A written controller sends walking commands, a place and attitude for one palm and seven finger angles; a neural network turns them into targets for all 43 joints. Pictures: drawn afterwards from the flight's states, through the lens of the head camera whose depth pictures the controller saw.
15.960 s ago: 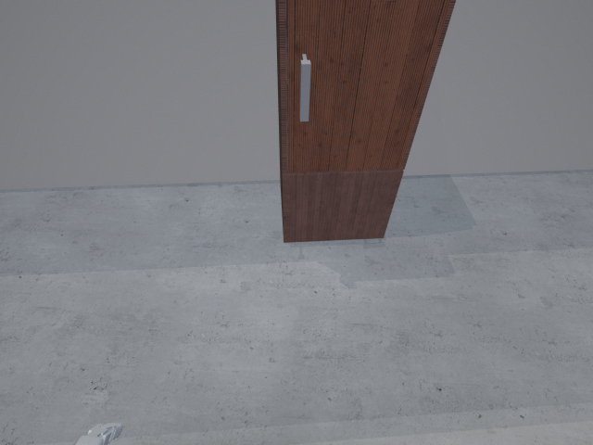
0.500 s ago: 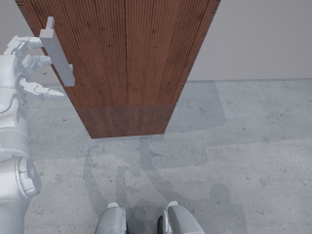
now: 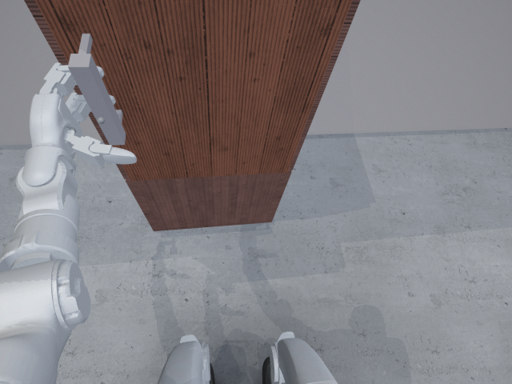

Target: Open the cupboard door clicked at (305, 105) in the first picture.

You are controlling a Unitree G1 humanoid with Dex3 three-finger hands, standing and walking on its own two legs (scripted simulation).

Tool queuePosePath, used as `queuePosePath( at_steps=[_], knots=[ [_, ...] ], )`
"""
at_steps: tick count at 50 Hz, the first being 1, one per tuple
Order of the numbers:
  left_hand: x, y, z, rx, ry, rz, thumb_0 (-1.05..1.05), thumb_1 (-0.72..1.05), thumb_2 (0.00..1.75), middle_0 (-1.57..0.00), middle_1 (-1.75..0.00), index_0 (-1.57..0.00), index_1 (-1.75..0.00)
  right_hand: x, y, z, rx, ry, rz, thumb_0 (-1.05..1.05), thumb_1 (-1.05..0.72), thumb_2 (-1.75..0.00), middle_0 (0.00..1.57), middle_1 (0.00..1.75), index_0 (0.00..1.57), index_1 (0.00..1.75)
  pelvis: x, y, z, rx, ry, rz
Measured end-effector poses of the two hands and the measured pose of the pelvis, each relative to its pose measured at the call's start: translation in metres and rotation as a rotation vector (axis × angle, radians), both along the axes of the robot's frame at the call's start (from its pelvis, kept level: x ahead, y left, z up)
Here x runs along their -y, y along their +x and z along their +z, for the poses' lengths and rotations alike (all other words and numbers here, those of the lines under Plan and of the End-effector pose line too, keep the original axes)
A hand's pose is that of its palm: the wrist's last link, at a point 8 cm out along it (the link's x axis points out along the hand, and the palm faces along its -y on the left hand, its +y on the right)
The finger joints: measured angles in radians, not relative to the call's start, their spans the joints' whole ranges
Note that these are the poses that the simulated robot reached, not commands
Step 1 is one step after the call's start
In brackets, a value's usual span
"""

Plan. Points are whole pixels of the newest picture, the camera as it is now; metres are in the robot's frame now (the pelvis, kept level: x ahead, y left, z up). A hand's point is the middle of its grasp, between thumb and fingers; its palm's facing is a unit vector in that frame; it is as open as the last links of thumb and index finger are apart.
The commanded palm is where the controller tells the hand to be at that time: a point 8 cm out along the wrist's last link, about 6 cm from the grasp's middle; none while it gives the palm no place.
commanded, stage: slide the fingers in behind the handle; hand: left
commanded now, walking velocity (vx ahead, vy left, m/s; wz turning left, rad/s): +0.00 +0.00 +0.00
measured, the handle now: (103, 94) +0.55 +0.21 +0.06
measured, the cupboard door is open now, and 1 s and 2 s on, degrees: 0 0 17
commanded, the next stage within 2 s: close the thumb around the handle in 0.58 s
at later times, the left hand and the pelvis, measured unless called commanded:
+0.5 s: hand (114, 120) +0.50 +0.19 +0.07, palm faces +0.06 -1.00 -0.03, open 14.0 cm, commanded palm +0.47 +0.23 +0.06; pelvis +0.00 -0.01 +0.00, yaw +1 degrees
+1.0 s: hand (115, 118) +0.50 +0.19 +0.06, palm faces +0.06 -1.00 -0.01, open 11.1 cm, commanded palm +0.48 +0.23 +0.06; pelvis +0.00 -0.01 +0.00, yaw +0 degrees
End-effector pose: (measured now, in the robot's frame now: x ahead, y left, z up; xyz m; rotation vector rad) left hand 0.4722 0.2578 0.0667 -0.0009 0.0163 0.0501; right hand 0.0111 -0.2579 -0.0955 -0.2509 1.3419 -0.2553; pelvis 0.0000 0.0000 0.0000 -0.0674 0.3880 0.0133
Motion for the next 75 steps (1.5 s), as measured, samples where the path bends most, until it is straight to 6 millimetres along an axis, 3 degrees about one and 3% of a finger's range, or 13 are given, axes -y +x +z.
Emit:
queuePosePath(
  at_steps=[12, 39, 47, 63, 66, 75],
  knots=[
    [0.019, -0.002, -0.003, -0.011, 0.004, 0.001, -0.01, -0.50, 0.30, -0.30, -1.20, -0.30, -1.20, 0.005, 0.002, -0.002, 0.010, 0.014, 0.002, 0.00, -0.90, -0.90, 0.20, 0.30, 0.21, 0.30, 0.006, -0.001, 0.000, 0.006, 0.010, 0.000],
    [0.020, 0.001, 0.002, 0.003, 0.019, 0.008, -0.01, -0.47, 0.32, -0.30, -1.20, -0.30, -1.20, 0.021, 0.003, -0.004, 0.001, 0.003, 0.005, 0.00, -0.90, -0.90, 0.20, 0.30, 0.20, 0.30, 0.017, 0.000, -0.002, -0.001, 0.014, 0.004],
    [0.021, 0.003, -0.002, -0.013, 0.013, 0.008, -0.01, -0.20, 0.43, -0.32, -1.23, -0.32, -1.23, 0.017, 0.005, -0.005, 0.002, 0.008, 0.006, 0.00, -0.90, -0.90, 0.20, 0.30, 0.20, 0.30, 0.015, 0.000, -0.001, -0.003, 0.014, 0.004],
    [0.016, 0.012, -0.007, -0.021, 0.007, 0.003, 0.01, 0.63, 0.79, -0.38, -1.32, -0.38, -1.32, 0.011, -0.001, -0.005, -0.022, 0.000, -0.003, 0.00, -0.90, -0.90, 0.20, 0.30, 0.20, 0.30, 0.009, 0.003, -0.003, -0.017, 0.008, 0.000],
    [0.020, 0.012, -0.007, -0.013, 0.016, -0.018, 0.01, 0.71, 0.83, -0.39, -1.33, -0.39, -1.33, 0.010, -0.001, -0.004, -0.023, 0.000, -0.005, 0.00, -0.90, -0.90, 0.20, 0.30, 0.20, 0.30, 0.008, 0.004, -0.002, -0.018, 0.007, -0.001],
    [0.021, 0.010, -0.007, -0.013, 0.000, 0.011, 0.02, 0.70, 0.85, -0.39, -1.34, -0.40, -1.34, 0.006, 0.002, -0.002, -0.006, 0.010, -0.016, 0.00, -0.90, -0.90, 0.20, 0.30, 0.20, 0.30, 0.006, 0.006, 0.000, -0.009, 0.008, -0.009]
  ],
)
